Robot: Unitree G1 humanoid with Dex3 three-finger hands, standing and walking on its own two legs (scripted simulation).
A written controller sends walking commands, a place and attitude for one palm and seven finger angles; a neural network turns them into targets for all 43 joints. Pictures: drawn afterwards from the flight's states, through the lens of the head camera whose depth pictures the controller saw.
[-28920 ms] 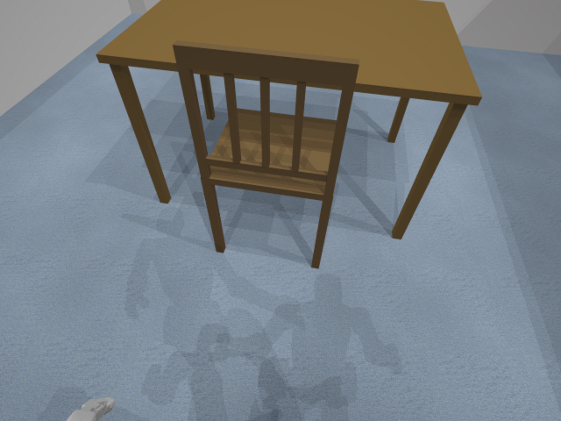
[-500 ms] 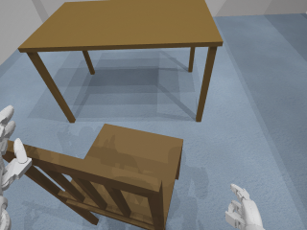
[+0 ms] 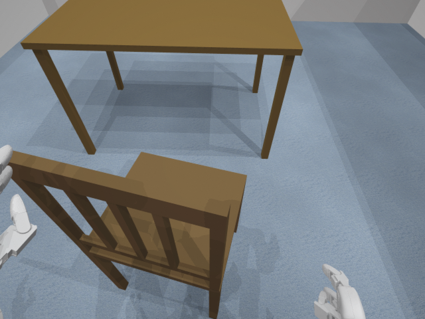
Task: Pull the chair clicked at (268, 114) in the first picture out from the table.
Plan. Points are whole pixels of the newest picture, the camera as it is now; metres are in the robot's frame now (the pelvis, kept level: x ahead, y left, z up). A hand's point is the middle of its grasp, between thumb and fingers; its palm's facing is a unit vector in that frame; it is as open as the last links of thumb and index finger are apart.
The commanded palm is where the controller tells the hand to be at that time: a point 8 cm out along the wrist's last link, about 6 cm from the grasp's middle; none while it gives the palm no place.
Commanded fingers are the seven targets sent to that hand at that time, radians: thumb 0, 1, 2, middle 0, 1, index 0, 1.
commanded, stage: step back with the hand held close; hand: left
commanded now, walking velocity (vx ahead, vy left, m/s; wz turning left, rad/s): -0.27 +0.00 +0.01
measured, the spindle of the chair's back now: (130, 231) +0.31 +0.22 -0.09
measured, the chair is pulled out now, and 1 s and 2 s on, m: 0.62 0.62 0.62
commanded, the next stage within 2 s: stop stepping back and stand still in 0.98 s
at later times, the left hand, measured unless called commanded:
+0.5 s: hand (3, 261) +0.15 +0.27 +0.16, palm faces +0.47 -0.75 -0.47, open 7.4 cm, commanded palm +0.08 +0.31 +0.18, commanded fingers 0.00 0.90 0.90 -0.20 -0.30 -0.20 -0.30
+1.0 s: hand (11, 284) +0.13 +0.24 +0.17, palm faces +0.29 -0.78 -0.55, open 7.4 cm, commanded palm +0.05 +0.28 +0.18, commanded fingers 0.00 0.90 0.90 -0.20 -0.30 -0.20 -0.30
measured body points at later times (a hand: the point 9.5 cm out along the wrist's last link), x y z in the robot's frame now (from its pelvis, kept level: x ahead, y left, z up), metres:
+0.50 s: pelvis -0.04 +0.00 -0.01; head -0.01 +0.02 +0.43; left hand +0.12 +0.31 +0.19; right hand +0.13 -0.24 -0.10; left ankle +0.03 +0.13 -0.73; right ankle +0.07 -0.13 -0.73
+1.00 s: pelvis -0.10 -0.01 +0.00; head -0.04 +0.02 +0.45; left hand +0.10 +0.28 +0.20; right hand +0.08 -0.25 -0.07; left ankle -0.06 +0.11 -0.73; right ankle -0.11 -0.13 -0.70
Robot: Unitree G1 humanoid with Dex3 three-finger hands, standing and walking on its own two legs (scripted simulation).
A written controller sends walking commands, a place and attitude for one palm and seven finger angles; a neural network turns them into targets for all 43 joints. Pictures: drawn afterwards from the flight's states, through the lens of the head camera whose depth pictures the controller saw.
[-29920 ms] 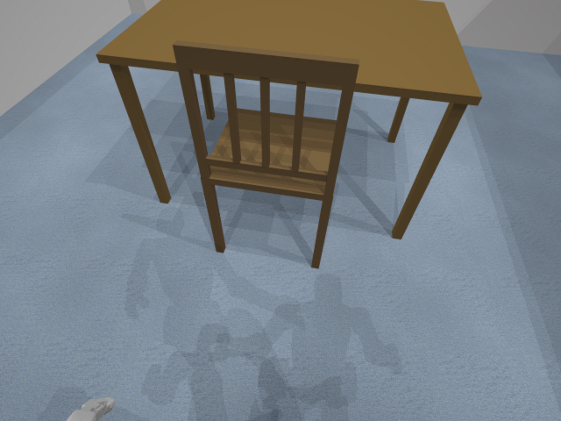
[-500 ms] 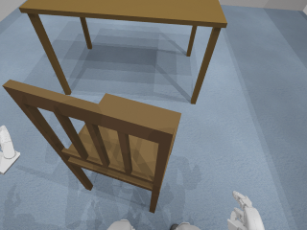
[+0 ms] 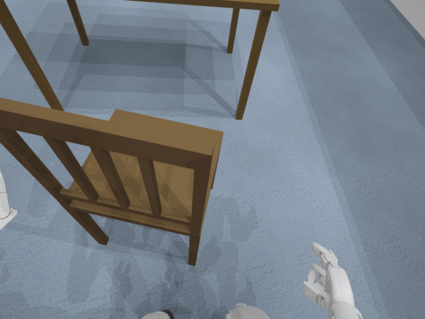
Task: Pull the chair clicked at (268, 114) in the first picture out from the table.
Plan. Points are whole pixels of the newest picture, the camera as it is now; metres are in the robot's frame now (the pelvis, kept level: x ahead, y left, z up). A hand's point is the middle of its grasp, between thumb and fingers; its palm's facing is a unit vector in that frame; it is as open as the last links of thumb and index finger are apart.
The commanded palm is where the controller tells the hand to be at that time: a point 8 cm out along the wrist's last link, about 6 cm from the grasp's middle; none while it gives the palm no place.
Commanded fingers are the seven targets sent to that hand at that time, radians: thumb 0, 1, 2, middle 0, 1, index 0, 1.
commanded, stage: stop stepping back and stand still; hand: left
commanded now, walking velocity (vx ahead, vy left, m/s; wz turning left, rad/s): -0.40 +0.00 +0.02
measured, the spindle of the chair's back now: (113, 179) +0.41 +0.24 -0.09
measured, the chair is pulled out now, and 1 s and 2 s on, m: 0.62 0.62 0.62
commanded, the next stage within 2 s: let the arm hang, fingers relaxed in 0.80 s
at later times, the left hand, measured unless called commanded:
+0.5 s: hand out of the picture +0.10 +0.23 +0.16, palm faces +0.43 -0.80 -0.41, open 7.4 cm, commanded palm +0.04 +0.27 +0.18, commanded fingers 0.00 0.90 0.90 -0.20 -0.30 -0.20 -0.30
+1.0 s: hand (50, 318) +0.12 +0.23 +0.03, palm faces +0.28 -0.87 -0.41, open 7.4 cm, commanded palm none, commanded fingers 0.00 0.90 0.90 -0.20 -0.30 -0.20 -0.30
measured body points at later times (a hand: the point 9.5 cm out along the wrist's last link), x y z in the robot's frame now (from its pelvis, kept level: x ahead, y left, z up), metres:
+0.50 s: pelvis -0.10 -0.03 +0.00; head -0.11 -0.01 +0.45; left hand +0.07 +0.27 +0.18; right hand +0.02 -0.30 -0.08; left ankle -0.11 +0.09 -0.74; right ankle -0.05 -0.16 -0.74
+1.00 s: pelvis -0.09 -0.02 -0.01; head -0.08 -0.03 +0.44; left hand +0.10 +0.28 +0.06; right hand +0.07 -0.25 -0.11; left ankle -0.11 +0.09 -0.74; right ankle -0.05 -0.15 -0.74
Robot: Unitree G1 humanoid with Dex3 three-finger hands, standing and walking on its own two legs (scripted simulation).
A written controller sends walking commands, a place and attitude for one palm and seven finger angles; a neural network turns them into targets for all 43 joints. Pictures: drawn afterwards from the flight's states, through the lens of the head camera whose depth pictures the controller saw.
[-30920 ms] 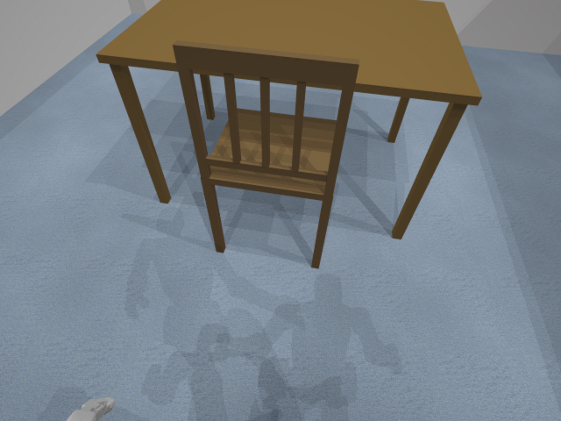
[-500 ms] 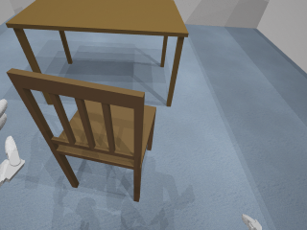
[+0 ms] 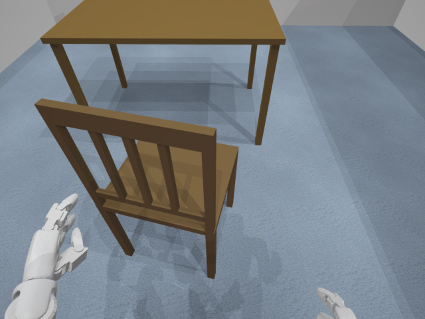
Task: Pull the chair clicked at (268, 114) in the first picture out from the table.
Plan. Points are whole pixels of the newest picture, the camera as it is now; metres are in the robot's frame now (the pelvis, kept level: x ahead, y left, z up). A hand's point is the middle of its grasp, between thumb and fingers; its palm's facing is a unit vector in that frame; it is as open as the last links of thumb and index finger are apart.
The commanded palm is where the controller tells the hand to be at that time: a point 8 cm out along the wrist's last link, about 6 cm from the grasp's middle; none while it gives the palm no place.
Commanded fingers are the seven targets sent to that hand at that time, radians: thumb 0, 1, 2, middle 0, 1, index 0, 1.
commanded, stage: let the arm hang, fingers relaxed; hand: left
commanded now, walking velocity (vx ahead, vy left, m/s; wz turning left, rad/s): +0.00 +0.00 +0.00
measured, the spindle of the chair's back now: (139, 173) +0.51 +0.24 -0.09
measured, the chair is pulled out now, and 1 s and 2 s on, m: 0.62 0.62 0.62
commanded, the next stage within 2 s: look to check the result in 1.00 s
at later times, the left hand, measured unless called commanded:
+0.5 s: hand out of the picture +0.02 +0.19 -0.16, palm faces +0.02 -0.97 -0.26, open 7.3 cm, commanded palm none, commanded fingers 0.00 0.90 0.90 -0.20 -0.30 -0.20 -0.30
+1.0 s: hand out of the picture -0.02 +0.13 -0.17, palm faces +0.05 -0.99 -0.17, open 7.3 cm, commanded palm none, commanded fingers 0.00 0.90 0.90 -0.20 -0.30 -0.20 -0.30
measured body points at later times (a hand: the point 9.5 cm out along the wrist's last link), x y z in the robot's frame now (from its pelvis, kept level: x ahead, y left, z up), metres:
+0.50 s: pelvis +0.00 -0.01 +0.01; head +0.01 -0.02 +0.46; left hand +0.02 +0.24 -0.14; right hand -0.02 -0.23 -0.15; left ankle -0.02 +0.11 -0.73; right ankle +0.03 -0.13 -0.73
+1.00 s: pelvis -0.01 -0.03 +0.01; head +0.00 -0.03 +0.46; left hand -0.02 +0.18 -0.15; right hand -0.03 -0.23 -0.15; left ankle -0.02 +0.11 -0.73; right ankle +0.03 -0.13 -0.73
